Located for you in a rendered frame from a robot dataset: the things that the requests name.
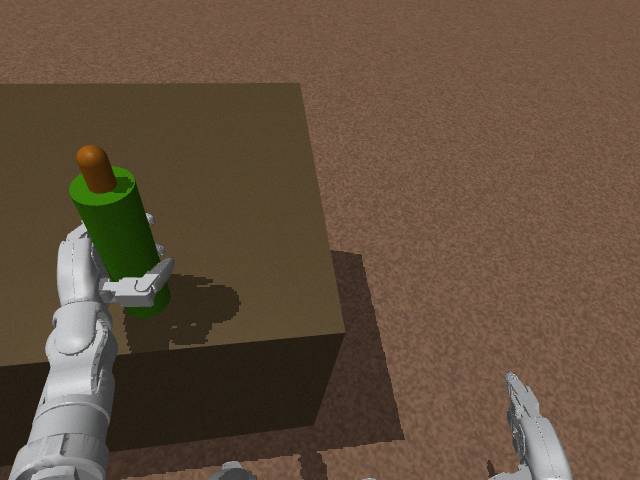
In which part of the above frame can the left robot arm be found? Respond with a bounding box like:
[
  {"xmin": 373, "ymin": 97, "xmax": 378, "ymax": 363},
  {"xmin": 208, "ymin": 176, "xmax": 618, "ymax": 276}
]
[{"xmin": 8, "ymin": 301, "xmax": 118, "ymax": 480}]

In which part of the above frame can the right robot hand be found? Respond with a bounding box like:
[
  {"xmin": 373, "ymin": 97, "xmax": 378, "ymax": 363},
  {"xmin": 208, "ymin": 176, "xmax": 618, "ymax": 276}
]
[{"xmin": 488, "ymin": 371, "xmax": 573, "ymax": 480}]

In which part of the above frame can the left robot hand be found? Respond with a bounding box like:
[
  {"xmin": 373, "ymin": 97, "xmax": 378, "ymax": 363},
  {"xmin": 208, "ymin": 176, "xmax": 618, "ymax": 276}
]
[{"xmin": 57, "ymin": 213, "xmax": 175, "ymax": 309}]

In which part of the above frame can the bottle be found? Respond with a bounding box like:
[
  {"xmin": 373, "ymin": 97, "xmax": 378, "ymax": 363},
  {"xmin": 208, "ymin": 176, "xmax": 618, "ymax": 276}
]
[{"xmin": 69, "ymin": 145, "xmax": 171, "ymax": 318}]

